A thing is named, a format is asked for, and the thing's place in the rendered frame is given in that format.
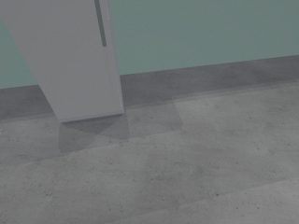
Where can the fridge door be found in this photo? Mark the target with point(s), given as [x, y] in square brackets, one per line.
[60, 40]

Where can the handle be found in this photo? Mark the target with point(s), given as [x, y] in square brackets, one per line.
[100, 22]

